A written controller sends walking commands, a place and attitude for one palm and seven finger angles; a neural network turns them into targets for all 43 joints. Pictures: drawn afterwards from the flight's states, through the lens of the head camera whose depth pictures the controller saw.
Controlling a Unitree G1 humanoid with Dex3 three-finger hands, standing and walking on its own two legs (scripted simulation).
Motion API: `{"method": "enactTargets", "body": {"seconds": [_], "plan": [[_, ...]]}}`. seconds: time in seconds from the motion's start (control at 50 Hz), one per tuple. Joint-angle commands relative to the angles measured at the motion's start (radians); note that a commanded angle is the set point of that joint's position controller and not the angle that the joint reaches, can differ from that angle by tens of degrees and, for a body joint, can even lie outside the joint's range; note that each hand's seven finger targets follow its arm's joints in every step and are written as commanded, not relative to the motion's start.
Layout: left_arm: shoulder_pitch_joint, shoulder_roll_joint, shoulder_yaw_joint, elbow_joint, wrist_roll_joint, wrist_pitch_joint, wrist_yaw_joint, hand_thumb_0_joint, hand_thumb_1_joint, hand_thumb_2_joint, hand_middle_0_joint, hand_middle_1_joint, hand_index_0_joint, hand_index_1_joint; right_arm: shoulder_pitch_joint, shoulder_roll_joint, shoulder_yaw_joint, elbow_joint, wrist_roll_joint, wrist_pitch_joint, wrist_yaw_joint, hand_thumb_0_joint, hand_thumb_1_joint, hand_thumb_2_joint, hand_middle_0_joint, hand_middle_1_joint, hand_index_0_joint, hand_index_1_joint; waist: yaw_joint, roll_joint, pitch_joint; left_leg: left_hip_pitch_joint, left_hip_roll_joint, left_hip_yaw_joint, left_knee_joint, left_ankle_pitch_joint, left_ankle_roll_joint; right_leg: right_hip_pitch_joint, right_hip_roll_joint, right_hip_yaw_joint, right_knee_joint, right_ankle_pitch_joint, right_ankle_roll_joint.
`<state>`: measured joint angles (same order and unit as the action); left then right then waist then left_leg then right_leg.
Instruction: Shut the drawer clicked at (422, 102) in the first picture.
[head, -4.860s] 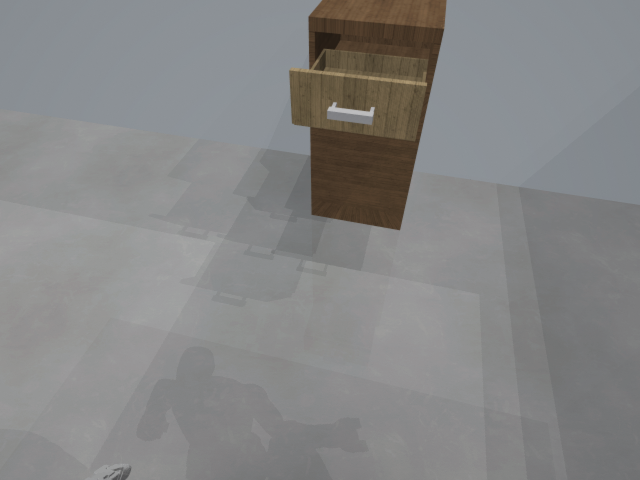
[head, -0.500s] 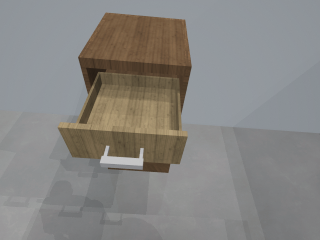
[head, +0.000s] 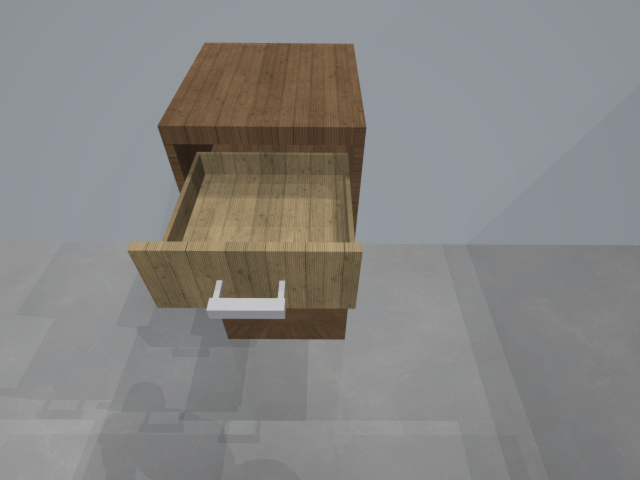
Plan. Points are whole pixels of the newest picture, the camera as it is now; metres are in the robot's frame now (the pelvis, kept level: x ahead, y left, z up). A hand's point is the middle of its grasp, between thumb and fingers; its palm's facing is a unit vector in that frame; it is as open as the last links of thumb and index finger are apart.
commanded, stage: come to a stop and stand still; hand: left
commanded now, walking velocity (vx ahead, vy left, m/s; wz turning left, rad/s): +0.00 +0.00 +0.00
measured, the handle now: (248, 297) +0.41 +0.14 -0.05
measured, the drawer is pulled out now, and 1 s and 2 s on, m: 0.29 0.29 0.29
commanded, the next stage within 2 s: look again from close up in 0.20 s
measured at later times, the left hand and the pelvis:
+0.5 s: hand out of the picture -0.01 +0.18 -0.18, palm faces +0.02 -0.98 -0.19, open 7.4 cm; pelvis +0.01 +0.02 -0.01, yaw +0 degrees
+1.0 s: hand out of the picture +0.03 +0.20 -0.19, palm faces +0.01 -0.99 -0.16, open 7.4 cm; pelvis +0.04 +0.04 -0.01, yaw +0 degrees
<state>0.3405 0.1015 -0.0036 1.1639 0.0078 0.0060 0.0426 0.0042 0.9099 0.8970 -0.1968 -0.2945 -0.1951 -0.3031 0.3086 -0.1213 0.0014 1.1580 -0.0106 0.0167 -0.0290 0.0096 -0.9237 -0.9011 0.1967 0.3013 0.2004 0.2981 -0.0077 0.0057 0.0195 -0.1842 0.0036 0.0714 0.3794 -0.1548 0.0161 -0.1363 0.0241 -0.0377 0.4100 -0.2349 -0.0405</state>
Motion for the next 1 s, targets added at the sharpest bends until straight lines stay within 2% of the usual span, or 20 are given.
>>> {"method": "enactTargets", "body": {"seconds": [0.0, 0.12, 0.26, 0.28, 0.3, 0.32, 0.34, 0.38, 0.42, 0.46, 0.48, 0.5, 0.52, 0.54, 0.6, 0.66, 0.72, 0.86, 0.92, 0.98], "plan": [[0.062, 0.103, 0.02, -0.029, 0.001, -0.014, 0.003, 0.0, 0.9, 0.9, -0.2, -0.3, -0.2, -0.3, 0.073, -0.068, -0.016, -0.01, -0.001, -0.008, -0.004, 0.0, -0.9, -0.9, 0.2, 0.3, 0.2, 0.3, 0.0, -0.015, 0.135, -0.008, 0.072, -0.109, -0.074, -0.143, 0.002, -0.193, -0.129, 0.159, -0.174, -0.223, -0.002], [0.076, 0.085, 0.024, -0.033, 0.002, -0.014, 0.003, 0.0, 0.9, 0.9, -0.2, -0.3, -0.2, -0.3, 0.113, -0.043, -0.018, -0.002, -0.003, -0.011, -0.007, 0.0, -0.9, -0.9, 0.2, 0.3, 0.2, 0.3, 0.005, -0.003, 0.134, -0.043, 0.076, -0.115, -0.077, -0.168, 0.004, -0.188, -0.117, 0.147, -0.163, -0.219, -0.004], [0.091, 0.062, 0.02, -0.029, -0.001, -0.022, 0.003, 0.0, 0.9, 0.9, -0.2, -0.3, -0.2, -0.3, 0.132, -0.032, -0.015, 0.0, -0.001, -0.025, -0.014, 0.0, -0.9, -0.9, 0.2, 0.3, 0.2, 0.3, 0.008, 0.003, 0.101, -0.031, 0.09, -0.12, -0.078, -0.099, 0.005, -0.157, -0.118, 0.14, -0.132, -0.109, -0.007], [0.134, 0.107, 0.003, -0.028, 0.023, -0.057, 0.031, 0.0, 0.9, 0.9, -0.2, -0.3, -0.2, -0.3, -0.026, -0.085, -0.007, -0.082, -0.003, -0.046, 0.008, 0.0, -0.9, -0.9, 0.2, 0.3, 0.2, 0.3, 0.059, 0.025, 0.165, -0.147, 0.08, -0.072, 0.163, -0.061, -0.029, -0.161, -0.169, 0.182, -0.125, 0.202, 0.014], [0.072, 0.156, 0.012, -0.08, 0.013, -0.061, 0.023, 0.0, 0.9, 0.9, -0.2, -0.3, -0.2, -0.3, 0.062, -0.038, -0.012, -0.106, -0.003, -0.029, 0.014, 0.0, -0.9, -0.9, 0.2, 0.3, 0.2, 0.3, -0.031, 0.016, 0.068, -0.094, 0.054, -0.081, 0.197, -0.165, -0.021, -0.201, -0.23, 0.24, -0.181, -0.148, -0.039], [0.033, 0.174, 0.024, -0.106, 0.014, -0.062, 0.014, 0.0, 0.9, 0.9, -0.2, -0.3, -0.2, -0.3, 0.074, -0.04, -0.011, -0.091, -0.014, -0.022, 0.018, 0.0, -0.9, -0.9, 0.2, 0.3, 0.2, 0.3, -0.028, 0.037, 0.064, -0.058, 0.045, -0.064, 0.19, -0.142, -0.022, -0.225, -0.234, 0.238, -0.191, -0.22, -0.067], [0.019, 0.158, 0.022, -0.112, 0.01, -0.065, 0.015, 0.0, 0.9, 0.9, -0.2, -0.3, -0.2, -0.3, 0.115, -0.047, -0.012, -0.091, -0.013, -0.022, 0.019, 0.0, -0.9, -0.9, 0.2, 0.3, 0.2, 0.3, -0.046, -0.01, 0.032, -0.051, 0.047, -0.06, 0.197, -0.132, -0.015, -0.229, -0.211, 0.218, -0.172, -0.272, -0.072], [0.006, 0.131, 0.019, -0.125, 0.006, -0.065, 0.015, 0.0, 0.9, 0.9, -0.2, -0.3, -0.2, -0.3, 0.151, -0.051, -0.01, -0.096, -0.01, -0.03, 0.018, 0.0, -0.9, -0.9, 0.2, 0.3, 0.2, 0.3, -0.054, -0.04, -0.001, -0.024, 0.047, -0.073, 0.17, -0.091, -0.007, -0.224, -0.179, 0.178, -0.115, -0.202, -0.07], [0.003, 0.115, 0.019, -0.133, 0.007, -0.056, 0.013, 0.0, 0.9, 0.9, -0.2, -0.3, -0.2, -0.3, 0.141, -0.058, -0.009, -0.102, -0.011, -0.038, 0.013, 0.0, -0.9, -0.9, 0.2, 0.3, 0.2, 0.3, -0.04, -0.003, 0.027, -0.044, 0.059, -0.094, 0.112, -0.084, 0.0, -0.221, -0.144, 0.134, -0.058, -0.165, -0.059], [0.029, 0.099, 0.012, -0.129, 0.006, -0.046, 0.009, 0.0, 0.9, 0.9, -0.2, -0.3, -0.2, -0.3, 0.115, -0.079, -0.006, -0.112, -0.01, -0.042, 0.01, 0.0, -0.9, -0.9, 0.2, 0.3, 0.2, 0.3, -0.017, 0.039, 0.09, -0.129, 0.086, -0.15, 0.036, -0.114, 0.023, -0.181, -0.099, 0.11, -0.009, -0.136, -0.037], [0.049, 0.095, 0.01, -0.123, 0.006, -0.044, 0.007, 0.0, 0.9, 0.9, -0.2, -0.3, -0.2, -0.3, 0.098, -0.083, -0.005, -0.116, -0.009, -0.045, 0.008, 0.0, -0.9, -0.9, 0.2, 0.3, 0.2, 0.3, -0.003, 0.043, 0.097, -0.149, 0.092, -0.166, 0.01, -0.12, 0.03, -0.156, -0.091, 0.104, 0.001, -0.102, -0.031], [0.057, 0.096, 0.008, -0.122, 0.006, -0.042, 0.006, 0.0, 0.9, 0.9, -0.2, -0.3, -0.2, -0.3, 0.089, -0.091, -0.004, -0.123, -0.007, -0.046, 0.007, 0.0, -0.9, -0.9, 0.2, 0.3, 0.2, 0.3, 0.002, 0.011, 0.114, -0.166, 0.095, -0.171, -0.006, -0.131, 0.035, -0.142, -0.087, 0.099, 0.003, -0.086, -0.026], [0.06, 0.098, 0.009, -0.123, 0.007, -0.04, 0.006, 0.0, 0.9, 0.9, -0.2, -0.3, -0.2, -0.3, 0.082, -0.094, -0.004, -0.123, -0.007, -0.049, 0.007, 0.0, -0.9, -0.9, 0.2, 0.3, 0.2, 0.3, 0.008, 0.021, 0.106, -0.165, 0.096, -0.175, -0.017, -0.096, 0.037, -0.121, -0.089, 0.094, 0.012, -0.052, -0.025], [0.063, 0.098, 0.008, -0.122, 0.006, -0.04, 0.005, 0.0, 0.9, 0.9, -0.2, -0.3, -0.2, -0.3, 0.077, -0.101, -0.002, -0.123, -0.006, -0.052, 0.006, 0.0, -0.9, -0.9, 0.2, 0.3, 0.2, 0.3, 0.011, 0.003, 0.103, -0.158, 0.097, -0.177, -0.018, -0.077, 0.04, -0.108, -0.089, 0.092, 0.016, -0.03, -0.019], [0.053, 0.105, 0.004, -0.125, 0.004, -0.037, 0.005, 0.0, 0.9, 0.9, -0.2, -0.3, -0.2, -0.3, 0.071, -0.116, -0.002, -0.111, -0.005, -0.052, 0.006, 0.0, -0.9, -0.9, 0.2, 0.3, 0.2, 0.3, 0.007, -0.047, 0.099, -0.113, 0.093, -0.166, -0.025, -0.061, 0.04, -0.113, -0.099, 0.093, 0.007, -0.018, -0.013], [0.049, 0.114, 0.006, -0.13, 0.006, -0.033, 0.005, 0.0, 0.9, 0.9, -0.2, -0.3, -0.2, -0.3, 0.058, -0.129, -0.002, -0.108, -0.006, -0.054, 0.005, 0.0, -0.9, -0.9, 0.2, 0.3, 0.2, 0.3, 0.011, -0.01, 0.081, -0.081, 0.1, -0.168, -0.04, -0.022, 0.044, -0.097, -0.101, 0.084, 0.011, 0.009, -0.005], [0.046, 0.124, 0.008, -0.13, 0.005, -0.032, 0.003, 0.0, 0.9, 0.9, -0.2, -0.3, -0.2, -0.3, 0.047, -0.132, -0.001, -0.105, -0.004, -0.059, 0.004, 0.0, -0.9, -0.9, 0.2, 0.3, 0.2, 0.3, 0.013, -0.017, 0.041, -0.037, 0.101, -0.159, -0.033, 0.06, 0.047, -0.07, -0.106, 0.079, 0.008, 0.051, 0.002], [0.045, 0.14, 0.005, -0.117, 0.004, -0.028, 0.005, 0.0, 0.9, 0.9, -0.2, -0.3, -0.2, -0.3, 0.027, -0.148, -0.002, -0.096, -0.001, -0.058, 0.0, 0.0, -0.9, -0.9, 0.2, 0.3, 0.2, 0.3, 0.01, 0.018, 0.0, 0.04, 0.099, -0.14, -0.007, 0.186, 0.041, -0.049, -0.118, 0.077, -0.003, 0.102, 0.012], [0.053, 0.128, 0.001, -0.098, 0.006, -0.022, -0.001, 0.0, 0.9, 0.9, -0.2, -0.3, -0.2, -0.3, 0.032, -0.145, -0.002, -0.082, 0.0, -0.053, -0.003, 0.0, -0.9, -0.9, 0.2, 0.3, 0.2, 0.3, 0.003, 0.011, 0.018, 0.047, 0.119, -0.158, -0.04, 0.063, 0.049, -0.063, -0.101, 0.052, -0.003, 0.015, 0.016], [0.055, 0.115, 0.001, -0.098, 0.014, -0.011, -0.007, 0.0, 0.9, 0.9, -0.2, -0.3, -0.2, -0.3, 0.028, -0.171, -0.017, -0.079, -0.004, -0.043, -0.006, 0.0, -0.9, -0.9, 0.2, 0.3, 0.2, 0.3, -0.001, 0.045, 0.078, 0.03, 0.16, -0.208, -0.096, -0.084, 0.068, -0.126, -0.078, 0.014, 0.041, -0.066, 0.018]]}}
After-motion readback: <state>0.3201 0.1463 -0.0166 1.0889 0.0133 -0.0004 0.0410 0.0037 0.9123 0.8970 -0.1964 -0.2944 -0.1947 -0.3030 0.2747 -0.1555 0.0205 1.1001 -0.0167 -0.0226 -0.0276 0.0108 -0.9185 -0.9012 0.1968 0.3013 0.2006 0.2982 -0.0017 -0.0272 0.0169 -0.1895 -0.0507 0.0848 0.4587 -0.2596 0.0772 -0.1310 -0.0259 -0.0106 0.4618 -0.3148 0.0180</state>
